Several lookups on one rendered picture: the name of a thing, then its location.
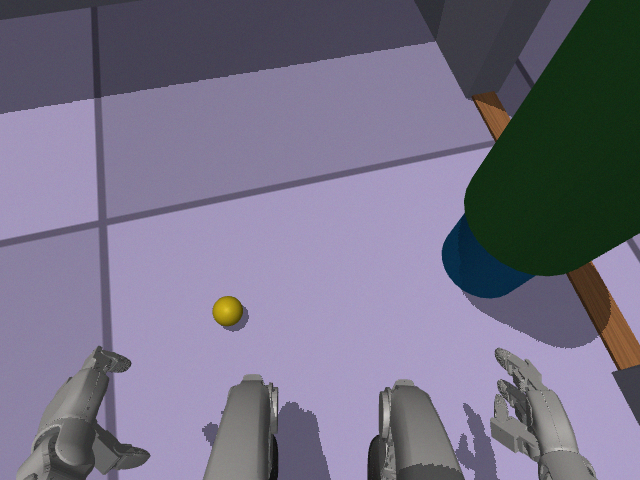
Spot left robot hand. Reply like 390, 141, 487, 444
37, 346, 150, 475

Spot left robot arm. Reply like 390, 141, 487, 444
16, 418, 96, 480

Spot right robot hand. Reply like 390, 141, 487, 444
490, 348, 579, 463

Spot potted plant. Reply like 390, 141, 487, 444
442, 0, 640, 298

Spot ball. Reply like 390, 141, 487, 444
212, 296, 243, 326

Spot right robot arm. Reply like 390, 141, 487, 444
538, 451, 598, 480

